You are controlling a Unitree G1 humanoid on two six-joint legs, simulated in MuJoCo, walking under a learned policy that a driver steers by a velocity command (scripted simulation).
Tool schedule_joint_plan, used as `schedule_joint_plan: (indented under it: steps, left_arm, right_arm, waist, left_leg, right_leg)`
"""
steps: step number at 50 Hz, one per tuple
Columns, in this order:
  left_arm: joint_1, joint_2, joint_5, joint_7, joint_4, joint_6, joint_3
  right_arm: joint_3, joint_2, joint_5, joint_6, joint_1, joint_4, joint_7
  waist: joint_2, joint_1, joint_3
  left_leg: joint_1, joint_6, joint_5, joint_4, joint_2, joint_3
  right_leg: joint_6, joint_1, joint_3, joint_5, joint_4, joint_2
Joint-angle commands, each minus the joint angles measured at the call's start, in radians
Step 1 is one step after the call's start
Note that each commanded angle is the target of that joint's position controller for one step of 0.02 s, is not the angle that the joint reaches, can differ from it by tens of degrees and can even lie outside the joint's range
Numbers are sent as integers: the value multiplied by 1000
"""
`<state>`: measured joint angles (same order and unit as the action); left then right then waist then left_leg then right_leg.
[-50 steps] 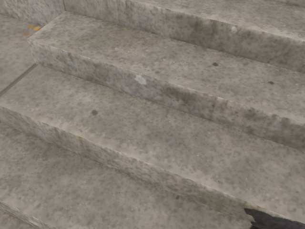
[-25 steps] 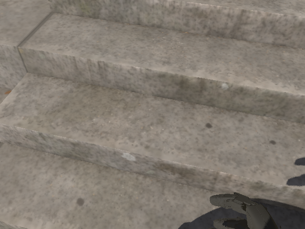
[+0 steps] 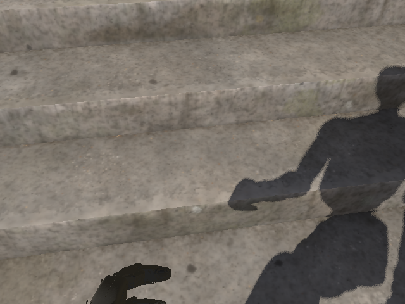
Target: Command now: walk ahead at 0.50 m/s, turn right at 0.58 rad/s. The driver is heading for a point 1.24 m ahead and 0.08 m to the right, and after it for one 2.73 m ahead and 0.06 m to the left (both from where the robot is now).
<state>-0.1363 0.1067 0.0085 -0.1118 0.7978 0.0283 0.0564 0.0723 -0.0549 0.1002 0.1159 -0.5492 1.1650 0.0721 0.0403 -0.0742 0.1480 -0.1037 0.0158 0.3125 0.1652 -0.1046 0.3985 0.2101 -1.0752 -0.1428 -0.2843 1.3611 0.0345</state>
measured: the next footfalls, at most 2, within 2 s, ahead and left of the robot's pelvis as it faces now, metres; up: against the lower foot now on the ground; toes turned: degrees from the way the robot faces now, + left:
left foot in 0.46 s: +0.46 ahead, +0.09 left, +0.28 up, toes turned -14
right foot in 1.10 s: +0.79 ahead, -0.22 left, +0.42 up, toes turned -26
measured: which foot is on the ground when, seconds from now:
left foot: down 0.00-0.06, up 0.08-0.44, down 0.46-1.00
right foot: down 0.00-0.48, up 0.50-1.00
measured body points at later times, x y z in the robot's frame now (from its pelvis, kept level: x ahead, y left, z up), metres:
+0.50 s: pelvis +0.30 +0.02 +0.15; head +0.29 +0.03 +0.60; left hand +0.33 +0.23 -0.01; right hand +0.51 -0.20 +0.11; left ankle +0.42 +0.10 -0.46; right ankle +0.15 -0.09 -0.58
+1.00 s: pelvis +0.55 -0.03 +0.28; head +0.56 -0.02 +0.73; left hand +0.81 +0.03 +0.18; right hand +0.35 -0.11 +0.14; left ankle +0.43 +0.10 -0.46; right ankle +0.71 -0.20 -0.21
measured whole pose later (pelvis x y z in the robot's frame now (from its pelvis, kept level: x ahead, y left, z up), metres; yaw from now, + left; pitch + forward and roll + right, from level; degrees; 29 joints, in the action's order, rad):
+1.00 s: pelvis +0.55 -0.03 +0.28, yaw -19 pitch +4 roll -1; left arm -0.01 0.09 0.01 -0.03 0.78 -0.01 0.07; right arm 0.06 -0.02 0.00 0.11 -0.61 1.20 -0.02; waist 0.00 -0.08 0.06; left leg -0.06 -0.04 0.37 0.25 0.00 0.08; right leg 0.13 -1.36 -0.10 -0.21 1.66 0.10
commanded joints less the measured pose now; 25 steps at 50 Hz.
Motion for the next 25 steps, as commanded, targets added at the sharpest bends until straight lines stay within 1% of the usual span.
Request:
schedule_joint_plan:
  steps: [1,2,3,4,5,6,7,8,9,10,11,12,13,14,15,16,17,18,19,20,21,22,23,24,25]
  left_arm:
    - [152,125,-19,25,-32,-41,-66]
    - [324,176,-29,59,10,-58,-83]
    - [555,210,3,82,71,-44,-109]
    - [742,297,33,76,163,-31,-128]
    - [743,360,48,88,187,-48,-172]
    - [681,271,44,90,215,-75,-152]
    - [594,172,30,78,228,-87,-125]
    - [509,103,28,67,236,-93,-100]
    - [381,40,25,55,222,-90,-71]
    - [331,6,42,43,226,-95,-51]
    - [287,37,42,36,211,-105,-59]
    - [283,60,46,43,210,-117,-62]
    - [379,66,66,58,235,-126,-56]
    - [468,43,93,69,282,-130,-46]
    - [541,51,106,72,305,-133,-44]
    - [587,60,123,68,327,-136,-41]
    - [592,96,118,61,312,-146,-47]
    - [576,127,111,48,287,-146,-49]
    - [440,176,49,29,198,-144,-60]
    - [461,194,8,27,162,-161,-57]
    - [477,240,-9,21,178,-166,-71]
    - [489,281,-19,21,167,-177,-88]
    - [528,313,-31,15,171,-185,-109]
    - [589,281,8,1,210,-183,-122]
    - [794,100,69,0,246,-183,-89]
  right_arm:
    - [-86,-368,-13,27,55,-72,-7]
    - [-76,-283,40,43,-4,-96,-8]
    - [-77,-293,42,33,34,-110,18]
    - [-81,-230,-18,4,138,-144,62]
    - [-80,-192,-60,-13,159,-162,70]
    - [-77,-142,-34,-8,205,-170,54]
    - [-76,-132,-23,-4,267,-193,37]
    - [-60,-103,-18,-7,314,-236,23]
    - [-50,-84,-23,-17,340,-261,9]
    - [-50,-108,-30,-37,322,-273,-3]
    - [-53,-135,-46,-57,335,-281,-7]
    - [-52,-153,-49,-65,359,-291,-17]
    - [-44,-150,-63,-60,404,-316,-27]
    - [-33,-138,-65,-56,459,-342,-35]
    - [-21,-131,-51,-49,528,-371,-42]
    - [-18,-144,-50,-46,606,-423,-55]
    - [-19,-165,-51,-46,657,-458,-62]
    - [-21,-192,-56,-52,734,-498,-66]
    - [-10,-168,-52,-75,760,-516,-54]
    - [-9,-140,-57,-85,778,-524,-37]
    - [-8,-132,-59,-98,698,-512,-22]
    - [-19,-168,-54,-104,649,-487,-16]
    - [-48,-243,-61,-92,611,-470,-12]
    - [-76,-304,-69,-73,447,-412,-20]
    - [-85,-336,-65,-57,214,-334,-15]
  waist:
    - [192,201,-38]
    - [79,197,131]
    - [14,283,221]
    - [-123,305,197]
    - [-97,290,87]
    - [-118,244,-3]
    - [-83,182,-54]
    - [-88,114,-54]
    - [-34,36,-46]
    - [17,-10,-46]
    - [-1,-21,-67]
    - [-23,-23,-58]
    - [-129,15,-70]
    - [-103,36,-75]
    - [-67,64,-95]
    - [-23,78,-84]
    - [-1,89,-68]
    - [-40,86,-65]
    - [-48,35,-79]
    - [-132,50,-117]
    - [-156,9,-112]
    - [-138,-1,-88]
    - [-155,2,-45]
    - [-152,3,55]
    - [133,35,385]
  left_leg:
    - [40,-219,-1691,270,-251,-46]
    - [378,-144,-1546,531,-198,-92]
    - [603,-109,-997,779,-91,-148]
    - [875,-72,-193,1209,92,-312]
    - [1018,-94,-271,1558,125,-553]
    - [1082,-109,-329,1733,111,-618]
    - [1142,-146,-303,1852,134,-621]
    - [1197,-187,-281,1924,147,-630]
    - [1208,-226,-274,1904,119,-620]
    - [1226,-234,-283,1860,99,-585]
    - [1208,-211,-169,1838,72,-525]
    - [1204,-194,-126,1784,65,-492]
    - [1277,-182,-10,2016,90,-476]
    - [1374,-194,32,2065,86,-492]
    - [1446,-203,68,2013,74,-504]
    - [1436,-206,48,1871,48,-510]
    - [1361,-179,-25,1646,16,-470]
    - [1194,-144,-74,1520,-20,-470]
    - [844,-98,53,1297,1,-327]
    - [652,-30,91,1330,35,-263]
    - [643,-20,30,1317,69,-264]
    - [706,-23,24,1163,110,-251]
    - [735,-54,78,944,173,-206]
    - [610,-110,-40,802,153,-343]
    - [87,-361,-344,720,-30,-823]
  right_leg:
    - [-28,453,-51,-23,-316,-176]
    - [60,928,142,322,-195,-118]
    - [108,1179,408,202,-498,-64]
    - [175,1261,816,88,-846,85]
    - [148,1113,938,-36,-928,133]
    - [147,923,853,-123,-893,118]
    - [158,808,809,-119,-886,97]
    - [155,749,755,-57,-893,83]
    - [123,644,659,-46,-905,60]
    - [111,589,599,23,-928,53]
    - [108,523,521,92,-963,59]
    - [79,487,442,60,-979,18]
    - [92,513,488,77,-1003,33]
    - [65,567,505,27,-1000,48]
    - [48,619,506,-4,-994,46]
    - [8,632,495,-17,-979,34]
    - [-5,618,454,-39,-992,11]
    - [-25,496,444,10,-1040,9]
    - [3,246,390,-12,-1202,9]
    - [48,134,455,86,-1257,64]
    - [64,258,458,400,-1194,122]
    - [63,510,439,773,-1116,147]
    - [56,761,406,1121,-1014,139]
    - [-4,899,359,1248,-769,89]
    - [-59,585,382,841,-463,-27]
